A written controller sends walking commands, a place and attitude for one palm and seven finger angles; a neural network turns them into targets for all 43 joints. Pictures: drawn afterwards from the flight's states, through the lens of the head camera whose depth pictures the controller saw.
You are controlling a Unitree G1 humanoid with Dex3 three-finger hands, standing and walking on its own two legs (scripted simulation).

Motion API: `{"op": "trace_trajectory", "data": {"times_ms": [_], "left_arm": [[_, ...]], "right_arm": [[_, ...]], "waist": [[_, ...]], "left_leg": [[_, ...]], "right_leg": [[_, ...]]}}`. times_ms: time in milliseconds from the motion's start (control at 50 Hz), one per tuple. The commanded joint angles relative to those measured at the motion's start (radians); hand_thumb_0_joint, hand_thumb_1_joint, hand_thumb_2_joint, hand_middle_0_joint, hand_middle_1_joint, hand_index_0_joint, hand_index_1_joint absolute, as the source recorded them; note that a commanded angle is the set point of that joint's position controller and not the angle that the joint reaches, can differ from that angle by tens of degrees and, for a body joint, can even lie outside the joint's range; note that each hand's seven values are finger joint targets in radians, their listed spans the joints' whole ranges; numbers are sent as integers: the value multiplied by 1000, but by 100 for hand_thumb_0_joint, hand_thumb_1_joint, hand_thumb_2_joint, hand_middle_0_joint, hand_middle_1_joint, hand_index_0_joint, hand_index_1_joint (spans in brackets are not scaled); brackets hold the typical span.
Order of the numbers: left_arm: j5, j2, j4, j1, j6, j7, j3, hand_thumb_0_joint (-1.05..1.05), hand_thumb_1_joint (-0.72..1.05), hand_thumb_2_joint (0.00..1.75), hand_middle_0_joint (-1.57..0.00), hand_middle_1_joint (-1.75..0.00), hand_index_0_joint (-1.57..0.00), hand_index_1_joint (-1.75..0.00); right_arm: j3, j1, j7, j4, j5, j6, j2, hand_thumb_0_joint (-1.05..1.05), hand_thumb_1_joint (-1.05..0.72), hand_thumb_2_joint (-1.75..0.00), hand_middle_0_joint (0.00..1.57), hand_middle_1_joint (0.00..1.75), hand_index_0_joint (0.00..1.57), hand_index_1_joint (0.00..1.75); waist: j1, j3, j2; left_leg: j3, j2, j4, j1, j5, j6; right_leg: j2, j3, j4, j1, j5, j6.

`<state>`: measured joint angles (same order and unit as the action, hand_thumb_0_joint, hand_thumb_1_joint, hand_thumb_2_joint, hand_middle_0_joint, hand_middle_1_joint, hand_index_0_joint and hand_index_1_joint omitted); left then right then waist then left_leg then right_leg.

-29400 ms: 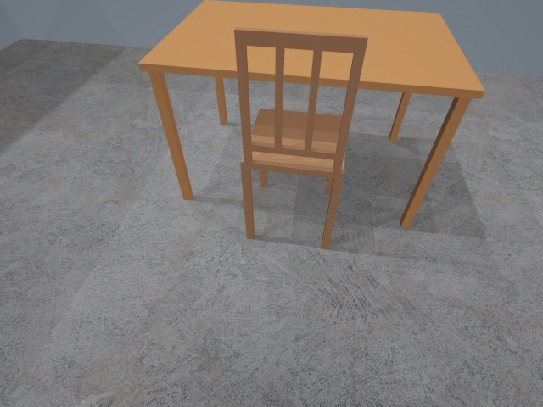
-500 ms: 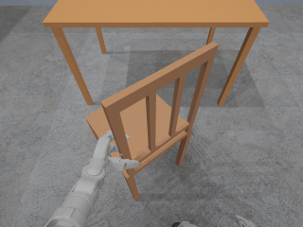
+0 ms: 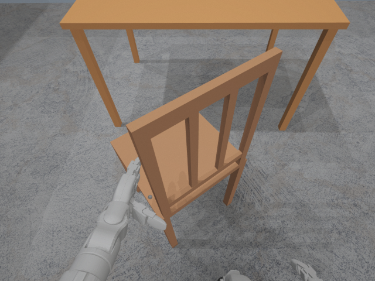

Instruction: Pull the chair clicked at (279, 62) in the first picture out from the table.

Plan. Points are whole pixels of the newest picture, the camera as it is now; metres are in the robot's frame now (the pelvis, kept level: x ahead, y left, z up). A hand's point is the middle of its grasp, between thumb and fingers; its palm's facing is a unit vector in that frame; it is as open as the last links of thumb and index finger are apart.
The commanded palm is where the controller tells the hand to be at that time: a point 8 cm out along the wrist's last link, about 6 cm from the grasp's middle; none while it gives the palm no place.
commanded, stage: draw the fingers out of the gap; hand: left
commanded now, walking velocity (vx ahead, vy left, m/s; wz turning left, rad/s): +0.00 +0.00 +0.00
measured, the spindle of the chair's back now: (192, 156) +0.41 -0.01 -0.03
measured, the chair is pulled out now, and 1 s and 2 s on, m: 0.48 0.48 0.48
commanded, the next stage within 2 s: draw the hand back to the body in 0.78 s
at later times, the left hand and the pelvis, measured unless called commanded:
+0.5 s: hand (142, 232) +0.23 +0.11 -0.05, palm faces -0.15 -0.97 -0.19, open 17.5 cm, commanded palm +0.22 +0.16 -0.03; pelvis -0.01 +0.00 -0.01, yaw +1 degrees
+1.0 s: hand (134, 259) +0.18 +0.11 -0.02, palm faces -0.04 -1.00 -0.05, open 17.5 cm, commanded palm +0.15 +0.18 +0.00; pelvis -0.02 +0.00 -0.02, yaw +2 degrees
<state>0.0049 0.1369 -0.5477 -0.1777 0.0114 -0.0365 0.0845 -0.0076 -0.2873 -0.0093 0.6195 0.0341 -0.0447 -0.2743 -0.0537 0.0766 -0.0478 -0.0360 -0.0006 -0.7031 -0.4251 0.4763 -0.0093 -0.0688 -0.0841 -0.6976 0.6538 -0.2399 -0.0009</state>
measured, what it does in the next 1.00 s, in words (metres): stands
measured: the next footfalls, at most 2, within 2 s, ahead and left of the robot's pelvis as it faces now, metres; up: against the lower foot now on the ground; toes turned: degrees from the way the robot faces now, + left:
none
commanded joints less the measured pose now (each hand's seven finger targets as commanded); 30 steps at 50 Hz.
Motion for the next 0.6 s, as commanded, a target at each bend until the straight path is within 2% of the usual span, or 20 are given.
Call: {"op": "trace_trajectory", "data": {"times_ms": [0,40,80,120,160,180,200,220,260,280,340,380,400,420,440,460,520,540,560,580], "left_arm": [[8,160,122,-200,-48,-8,-118,0,-55,20,0,0,0,0],[2,137,150,-159,-44,12,-99,0,-55,20,0,0,0,0],[5,155,213,-142,-52,26,-102,0,-55,20,0,0,0,0],[-1,123,273,-98,-57,43,-63,0,-55,20,0,0,0,0],[-12,115,331,-44,-58,48,-52,0,-55,20,0,0,0,0],[-15,122,338,-13,-57,49,-54,0,-55,20,0,0,0,0],[-21,96,360,-10,-57,51,-23,0,-55,20,0,0,0,0],[-24,98,364,23,-53,51,-28,0,-55,20,0,0,0,0],[-24,100,381,21,-43,49,-17,0,-55,20,0,0,0,0],[-17,107,384,41,-39,46,-16,0,-55,20,0,0,0,0],[-4,101,452,60,-34,38,4,0,-55,20,0,0,0,0],[1,133,483,93,-31,27,-17,0,-55,20,0,0,0,0],[0,132,517,103,-33,23,-16,0,-55,20,0,0,0,0],[-3,139,519,162,-31,21,-31,0,-55,20,0,0,0,0],[-4,116,529,180,-27,22,-7,0,-55,20,0,0,0,0],[-6,134,527,200,-23,21,-26,0,-55,20,0,0,0,0],[-1,130,540,256,-8,23,-14,0,-55,20,0,0,0,0],[4,98,557,270,-3,29,22,0,-55,20,0,0,0,0],[1,108,568,277,5,31,19,0,-55,20,0,0,0,0],[1,123,573,297,10,31,6,0,-55,20,0,0,0,0]], "right_arm": [[-46,-21,-13,-109,0,-36,-133,0,-90,-90,20,30,20,30],[-40,-4,-8,-133,2,-28,-129,0,-90,-90,20,30,20,30],[-41,17,-6,-158,3,-29,-128,0,-90,-90,20,30,20,30],[-40,30,-3,-176,6,-34,-120,0,-90,-90,20,30,20,30],[-41,32,-4,-190,6,-46,-117,0,-90,-90,20,30,20,30],[-39,34,-5,-194,6,-48,-123,0,-90,-90,20,30,20,30],[-37,37,-6,-196,8,-50,-120,0,-90,-90,20,30,20,30],[-37,42,-7,-201,8,-55,-122,0,-90,-90,20,30,20,30],[-35,48,-11,-203,10,-63,-126,0,-90,-90,20,30,20,30],[-33,56,-12,-206,10,-66,-129,0,-90,-90,20,30,20,30],[-29,59,-15,-217,7,-78,-121,0,-90,-90,20,30,20,30],[-25,66,-19,-224,5,-83,-124,0,-90,-90,20,30,20,30],[-24,63,-20,-228,4,-87,-119,0,-90,-90,20,30,20,30],[-24,70,-21,-234,6,-90,-117,0,-90,-90,20,30,20,30],[-19,74,-21,-239,5,-92,-114,0,-90,-90,20,30,20,30],[-19,78,-24,-241,7,-92,-116,0,-90,-90,20,30,20,30],[-14,89,-26,-254,6,-96,-116,0,-90,-90,20,30,20,30],[-12,91,-25,-262,7,-98,-113,0,-90,-90,20,30,20,30],[-12,92,-26,-265,8,-100,-113,0,-90,-90,20,30,20,30],[-11,92,-28,-270,6,-101,-118,0,-90,-90,20,30,20,30]], "waist": [[-10,262,127],[-5,268,137],[15,299,54],[14,310,11],[12,331,32],[9,321,55],[-5,305,73],[0,288,80],[-13,253,112],[-8,227,93],[-7,248,56],[2,250,44],[-1,272,59],[11,263,56],[5,251,73],[9,229,86],[9,196,85],[5,198,83],[4,193,63],[6,191,84]], "left_leg": [[26,-3,82,-161,-373,3],[18,-9,80,-190,-332,0],[18,-15,78,-184,-333,1],[15,-11,73,-153,-356,3],[20,-6,65,-144,-381,4],[30,-5,64,-157,-376,5],[29,-5,62,-155,-364,3],[33,-4,63,-163,-350,3],[37,-4,61,-178,-306,1],[40,-6,61,-183,-295,2],[43,-9,54,-159,-293,1],[47,-10,48,-158,-297,3],[48,-11,47,-155,-299,2],[46,-11,45,-162,-297,4],[47,-11,44,-172,-291,3],[48,-11,43,-188,-268,4],[52,-13,42,-203,-230,4],[49,-13,38,-202,-224,2],[50,-14,33,-200,-217,2],[53,-14,30,-212,-215,1]], "right_leg": [[22,32,-6,-413,310,-19],[17,40,-7,-426,292,-16],[12,50,-12,-439,281,-22],[13,46,-13,-430,284,-24],[13,42,-18,-445,304,-23],[16,37,-18,-438,298,-24],[17,36,-15,-423,287,-20],[17,32,-16,-411,269,-19],[17,32,-9,-388,227,-12],[18,29,-10,-366,202,-15],[15,28,-18,-354,181,-14],[15,29,-23,-355,181,-17],[14,31,-25,-375,187,-15],[13,30,-28,-375,182,-16],[12,29,-28,-373,183,-15],[13,30,-26,-365,158,-14],[11,28,-23,-342,103,-13],[11,27,-24,-331,94,-11],[11,29,-21,-321,84,-11],[10,30,-20,-328,78,-12]]}}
